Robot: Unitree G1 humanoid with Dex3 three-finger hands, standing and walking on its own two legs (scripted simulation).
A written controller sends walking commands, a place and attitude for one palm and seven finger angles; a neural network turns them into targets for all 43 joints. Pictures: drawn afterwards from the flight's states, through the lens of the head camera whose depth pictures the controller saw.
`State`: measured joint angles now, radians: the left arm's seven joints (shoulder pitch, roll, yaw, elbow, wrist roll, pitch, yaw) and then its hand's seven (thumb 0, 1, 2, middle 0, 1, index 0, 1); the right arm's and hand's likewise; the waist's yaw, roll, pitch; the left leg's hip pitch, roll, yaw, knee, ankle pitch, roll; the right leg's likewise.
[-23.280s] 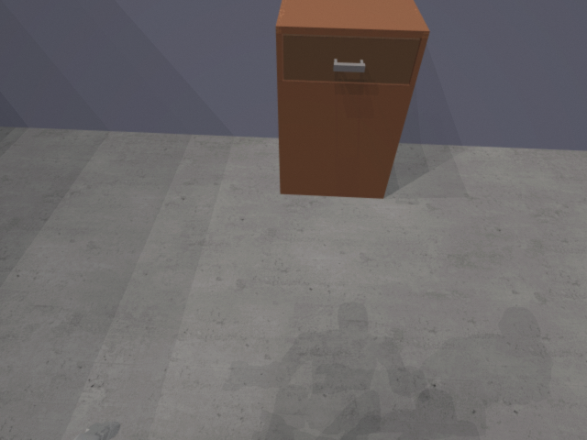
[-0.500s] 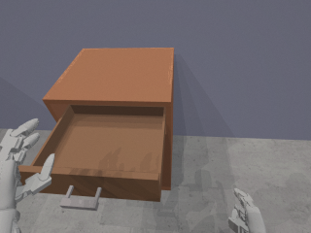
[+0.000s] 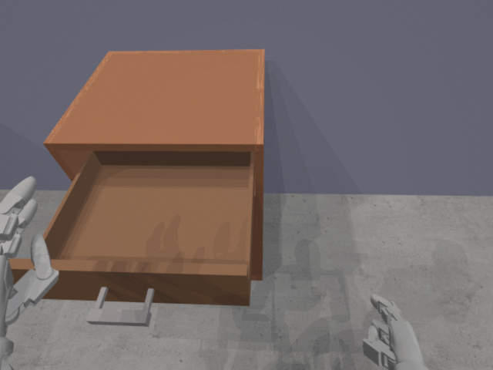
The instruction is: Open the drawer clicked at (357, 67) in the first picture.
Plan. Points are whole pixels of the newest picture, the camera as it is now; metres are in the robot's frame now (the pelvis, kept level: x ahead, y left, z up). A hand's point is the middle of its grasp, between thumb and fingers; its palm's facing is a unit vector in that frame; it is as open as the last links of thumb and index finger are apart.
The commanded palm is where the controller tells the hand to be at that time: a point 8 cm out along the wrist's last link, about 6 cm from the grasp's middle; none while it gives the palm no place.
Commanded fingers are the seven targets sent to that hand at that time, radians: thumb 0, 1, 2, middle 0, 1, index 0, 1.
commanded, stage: step back with the hand held close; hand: left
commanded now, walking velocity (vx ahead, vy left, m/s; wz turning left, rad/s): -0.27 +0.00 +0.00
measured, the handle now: (123, 305) +0.24 +0.26 -0.09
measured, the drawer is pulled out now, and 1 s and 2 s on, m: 0.30 0.30 0.30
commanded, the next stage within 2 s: stop stepping back and stand still in 1.18 s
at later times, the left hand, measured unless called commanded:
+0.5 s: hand (17, 315) +0.15 +0.26 +0.15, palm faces +0.37 -0.81 -0.46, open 7.4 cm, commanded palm +0.09 +0.30 +0.17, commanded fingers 0.00 0.90 0.90 -0.20 -0.30 -0.20 -0.30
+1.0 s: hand (38, 369) +0.10 +0.21 +0.15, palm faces +0.19 -0.84 -0.51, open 7.4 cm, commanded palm +0.03 +0.27 +0.17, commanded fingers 0.00 0.90 0.90 -0.20 -0.30 -0.20 -0.30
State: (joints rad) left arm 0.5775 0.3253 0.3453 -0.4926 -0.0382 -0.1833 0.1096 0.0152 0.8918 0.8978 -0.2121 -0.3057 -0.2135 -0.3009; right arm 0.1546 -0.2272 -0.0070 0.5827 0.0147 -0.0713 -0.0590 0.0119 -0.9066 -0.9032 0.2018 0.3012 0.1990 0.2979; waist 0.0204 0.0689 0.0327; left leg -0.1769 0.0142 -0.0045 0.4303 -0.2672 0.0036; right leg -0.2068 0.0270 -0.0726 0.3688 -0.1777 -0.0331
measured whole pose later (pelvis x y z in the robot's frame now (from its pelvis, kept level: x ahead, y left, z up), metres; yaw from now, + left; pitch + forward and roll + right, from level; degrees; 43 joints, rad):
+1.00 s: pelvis -0.12 +0.00 -0.01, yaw -4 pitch +5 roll -2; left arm 0.61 0.42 0.38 -0.66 -0.06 -0.21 0.10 0.02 0.90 0.90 -0.21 -0.30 -0.21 -0.30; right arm 0.06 -0.17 0.02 0.58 -0.01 -0.12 -0.02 0.01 -0.90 -0.90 0.20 0.30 0.20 0.30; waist 0.01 0.02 0.09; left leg -0.47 0.07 0.04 0.48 -0.09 0.00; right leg -0.21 0.04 -0.03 0.44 -0.33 -0.01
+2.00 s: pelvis -0.29 -0.03 -0.01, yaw +2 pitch -1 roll -1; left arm 0.63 0.34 0.35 -0.55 -0.03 -0.21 0.15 0.01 0.89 0.90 -0.21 -0.30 -0.21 -0.30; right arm 0.24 -0.21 0.00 0.64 0.01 -0.10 -0.06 0.01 -0.91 -0.90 0.20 0.30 0.20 0.30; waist -0.02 -0.01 0.00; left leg -0.23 0.00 0.04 0.52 -0.27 0.03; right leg -0.27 0.01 -0.09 0.50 -0.22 -0.04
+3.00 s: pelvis -0.29 -0.03 +0.00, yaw +1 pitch -2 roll +0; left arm 0.30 0.09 0.01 1.14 0.02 0.01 0.04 0.01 0.92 0.90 -0.20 -0.30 -0.20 -0.30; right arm 0.35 -0.08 0.00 1.13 -0.01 0.00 -0.04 0.00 -0.91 -0.90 0.20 0.30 0.20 0.30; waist 0.00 0.02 0.04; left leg -0.16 0.00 0.05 0.43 -0.24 0.02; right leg -0.22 0.01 -0.07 0.43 -0.18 -0.05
